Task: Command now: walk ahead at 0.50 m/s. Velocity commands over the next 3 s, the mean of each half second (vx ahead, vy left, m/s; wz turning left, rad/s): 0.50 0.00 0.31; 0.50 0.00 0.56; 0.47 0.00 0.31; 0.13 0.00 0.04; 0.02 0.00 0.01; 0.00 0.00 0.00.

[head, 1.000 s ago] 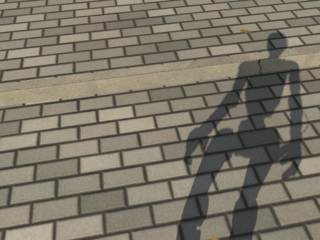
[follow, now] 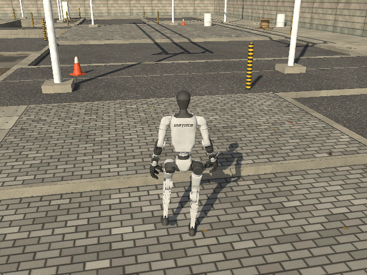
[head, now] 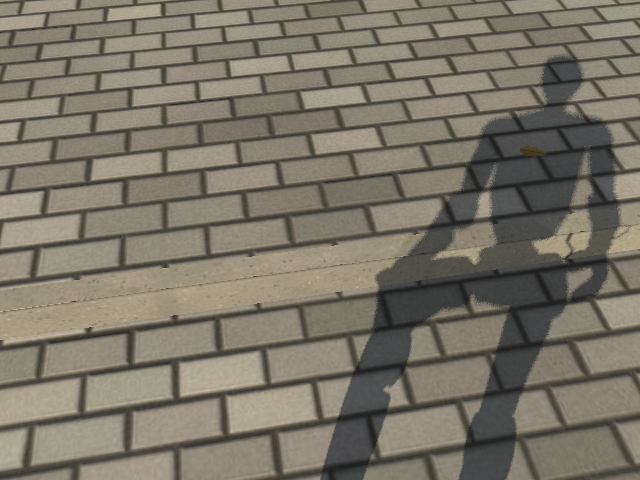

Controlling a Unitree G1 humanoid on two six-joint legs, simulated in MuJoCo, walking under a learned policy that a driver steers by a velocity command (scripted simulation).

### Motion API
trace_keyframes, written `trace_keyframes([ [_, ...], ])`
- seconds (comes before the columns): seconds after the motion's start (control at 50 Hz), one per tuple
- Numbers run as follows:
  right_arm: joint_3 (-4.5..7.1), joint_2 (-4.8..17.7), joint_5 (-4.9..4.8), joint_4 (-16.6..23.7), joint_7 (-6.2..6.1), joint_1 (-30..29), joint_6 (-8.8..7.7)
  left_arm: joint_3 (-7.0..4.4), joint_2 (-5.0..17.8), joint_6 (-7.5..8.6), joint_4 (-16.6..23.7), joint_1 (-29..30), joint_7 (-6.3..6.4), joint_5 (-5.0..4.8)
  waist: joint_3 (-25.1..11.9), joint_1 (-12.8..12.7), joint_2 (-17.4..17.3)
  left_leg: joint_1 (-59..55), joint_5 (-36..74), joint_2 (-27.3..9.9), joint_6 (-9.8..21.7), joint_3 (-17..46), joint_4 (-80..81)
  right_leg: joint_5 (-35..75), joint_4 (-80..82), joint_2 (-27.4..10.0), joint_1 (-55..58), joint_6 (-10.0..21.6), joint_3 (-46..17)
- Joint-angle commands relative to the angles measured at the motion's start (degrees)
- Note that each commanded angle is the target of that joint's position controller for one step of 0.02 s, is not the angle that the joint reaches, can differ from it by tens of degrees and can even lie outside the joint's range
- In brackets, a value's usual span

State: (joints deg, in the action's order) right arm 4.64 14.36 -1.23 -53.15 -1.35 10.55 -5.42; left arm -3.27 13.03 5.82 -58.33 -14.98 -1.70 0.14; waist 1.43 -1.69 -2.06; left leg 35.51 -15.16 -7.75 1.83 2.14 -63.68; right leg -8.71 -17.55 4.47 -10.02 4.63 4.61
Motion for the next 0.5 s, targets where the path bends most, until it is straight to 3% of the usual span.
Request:
trace_keyframes([
  [0.02, 0.52, 2.31, 0.78, 2.95, 0.03, 1.15, 0.39, -1.10, 7.50, 0.81, 2.85, 1.37, 1.32, -0.05, 0.78, 2.41, 4.69, 3.45, 8.70, -2.44, -1.41, 0.67, 8.06, 13.96, 10.77, -16.37, -1.34, 9.92, -11.70],
  [0.08, -0.30, 1.12, 0.52, 4.50, 1.00, -4.97, 0.15, -1.22, 8.46, 0.46, 2.60, -0.73, 1.88, -0.27, 1.45, 0.59, 4.85, 1.27, 19.07, -0.48, -0.95, -1.38, 20.96, 14.13, 11.07, -14.17, -0.20, 7.33, -6.55],
  [0.12, -0.81, 0.95, 0.07, 5.57, 1.68, -9.09, 0.22, -1.37, 9.17, 0.53, 1.87, -3.10, 1.97, -0.50, 2.01, -1.05, 4.62, 0.12, 21.97, 0.90, -0.49, -2.84, 25.65, 12.26, 11.45, -14.67, 2.11, 6.55, -4.78],
  [0.18, -1.17, 1.76, -0.42, 7.96, 2.76, -13.75, 0.41, -1.60, 9.46, -0.03, 0.45, -6.18, 2.06, -0.63, 3.50, -2.49, 4.37, 3.45, 19.21, 1.82, 1.05, -2.20, 29.31, 12.44, 9.66, -17.77, 10.34, 5.95, -3.54],
  [0.24, -0.88, 3.33, -0.42, 9.98, 4.10, -14.47, 0.32, -2.09, 10.60, -1.05, 0.67, -5.38, 2.43, -0.72, 2.83, -1.11, 5.15, 2.58, 11.95, 3.61, 3.55, -3.32, 30.86, 22.54, 4.43, -20.13, 16.63, 4.11, -1.53],
  [0.26, -1.20, 2.83, 4.97, 8.75, 4.65, -9.80, 1.28, -1.17, 8.39, -0.44, 0.57, -6.67, 2.63, 3.80, 2.55, 0.54, 7.26, -4.38, 9.54, 6.04, 4.42, -7.14, 32.91, 30.09, 0.64, -18.54, 15.93, 2.34, 2.13],
  [0.28, -0.27, 4.17, 5.51, 7.14, 4.66, -4.33, 1.48, -1.46, 9.07, -0.51, 0.30, -7.61, 2.59, 3.66, -0.48, 2.21, 7.86, -13.09, 6.78, 9.43, 5.60, -9.30, 32.69, 38.39, -8.44, -17.66, 14.37, 1.70, 3.21],
  [0.3, 0.85, 6.42, 5.63, 4.28, 4.21, 5.36, 1.33, -1.38, 9.72, -0.80, 0.80, -8.04, 2.69, 3.31, -5.49, 6.25, 6.18, -24.59, 5.20, 11.82, 7.35, -9.12, 34.15, 39.41, -22.10, -15.94, 10.45, 0.42, 5.56],
  [0.32, 2.48, 12.04, 6.14, 3.51, 3.39, 12.84, 1.11, -0.69, 7.81, -0.68, 3.36, -9.69, 2.43, 1.93, -13.11, 8.10, -1.30, -41.37, 4.25, 0.96, 11.74, 6.64, 33.80, 23.93, -41.11, -13.60, -4.63, -1.80, 7.02],
  [0.34, 3.69, 17.20, 4.79, 3.22, 3.03, 14.56, 1.73, -0.01, 4.59, -0.15, 5.71, -12.39, 1.36, 0.54, -21.39, 5.73, -15.31, -54.18, 8.22, -13.57, 20.42, 36.85, 42.25, -23.04, -60.25, -2.22, -22.58, -4.30, 3.41],
  [0.36, 3.23, 14.90, 2.90, 3.28, 2.88, 13.23, 2.32, -0.99, 9.14, 0.05, 6.79, -4.55, 1.28, 1.22, -19.49, 6.94, -5.21, -53.02, 7.53, -10.44, 17.96, 36.97, 45.27, -19.17, -62.84, -4.41, -27.75, -3.04, -6.99],
  [0.38, 2.76, 12.98, 2.52, 3.56, 2.53, 9.10, 2.38, -0.68, 8.28, 0.56, 8.43, -0.45, 0.99, 0.75, -11.49, 5.92, -2.27, -45.88, 9.51, -9.11, 16.52, 28.14, 45.12, -13.38, -61.24, -7.36, -30.26, -2.34, -6.92],
  [0.4, 1.94, 9.80, 2.37, 3.92, 2.48, 6.49, 2.37, -0.29, 7.34, 0.85, 8.43, 0.37, 1.05, 1.10, -7.17, 4.37, 1.44, -38.79, 14.31, -6.77, 14.91, 23.25, 46.44, -9.61, -55.94, -9.58, -28.17, -2.09, -6.95],
  [0.42, 1.50, 8.22, 1.92, 3.90, 2.36, 4.94, 2.33, -0.35, 7.30, 0.29, 8.65, 0.41, 1.21, 1.99, -4.61, 2.63, 1.58, -33.45, 18.48, -4.67, 14.01, 19.95, 47.55, -9.09, -52.82, -10.55, -25.34, -2.46, -7.08],
  [0.44, 1.06, 6.96, 1.61, 3.90, 2.35, 3.93, 2.18, -0.20, 7.04, -0.81, 8.57, -1.10, 1.27, 2.71, -4.68, 0.93, 0.78, -29.68, 20.72, -3.12, 13.49, 17.48, 48.62, -9.05, -50.42, -11.15, -21.57, -3.09, -7.25],
  [0.5, 1.29, 8.36, 1.37, 3.50, 2.42, 5.58, 1.29, 0.09, 5.91, -2.96, 9.73, -0.75, 0.92, 3.10, -4.01, 0.00, 0.16, -25.46, 21.01, -1.08, 14.34, 14.71, 50.79, -9.05, -44.70, -10.93, -19.74, -5.07, -6.12],
])
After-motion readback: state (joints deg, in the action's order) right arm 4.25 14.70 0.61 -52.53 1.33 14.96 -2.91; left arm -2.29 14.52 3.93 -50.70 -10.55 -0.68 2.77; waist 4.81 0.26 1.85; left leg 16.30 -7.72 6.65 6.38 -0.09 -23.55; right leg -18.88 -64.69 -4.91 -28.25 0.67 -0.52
